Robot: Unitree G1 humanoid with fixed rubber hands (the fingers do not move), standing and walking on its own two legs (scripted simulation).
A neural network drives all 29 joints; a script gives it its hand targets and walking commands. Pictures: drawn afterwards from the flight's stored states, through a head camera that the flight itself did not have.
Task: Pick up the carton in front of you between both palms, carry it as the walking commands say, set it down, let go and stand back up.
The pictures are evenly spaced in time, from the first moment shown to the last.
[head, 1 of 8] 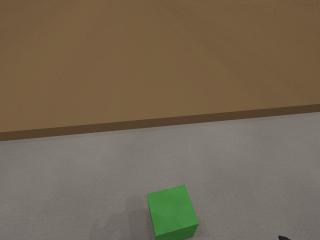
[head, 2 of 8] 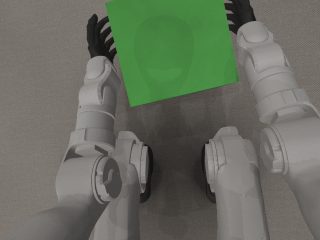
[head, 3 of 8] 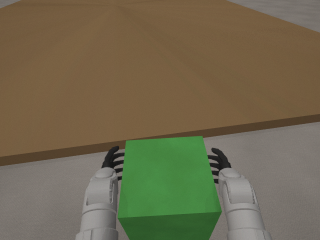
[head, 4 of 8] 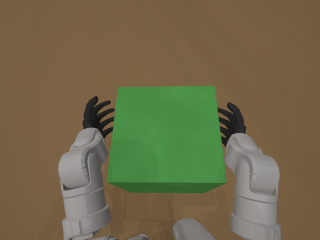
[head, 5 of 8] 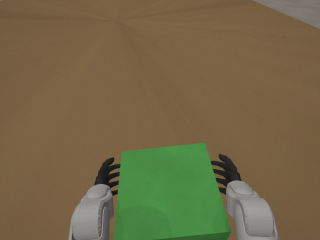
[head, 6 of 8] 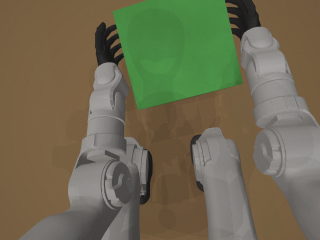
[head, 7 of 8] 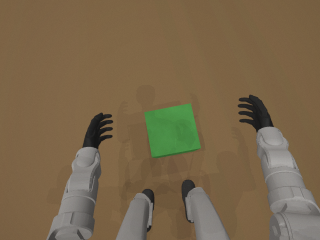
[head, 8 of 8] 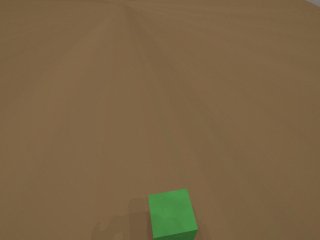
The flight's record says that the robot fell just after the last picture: no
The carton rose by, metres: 0.80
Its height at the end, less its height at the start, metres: +0.10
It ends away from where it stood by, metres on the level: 2.89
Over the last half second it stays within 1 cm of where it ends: yes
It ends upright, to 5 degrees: yes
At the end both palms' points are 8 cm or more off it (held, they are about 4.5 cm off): yes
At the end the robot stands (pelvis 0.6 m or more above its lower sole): yes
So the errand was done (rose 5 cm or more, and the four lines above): yes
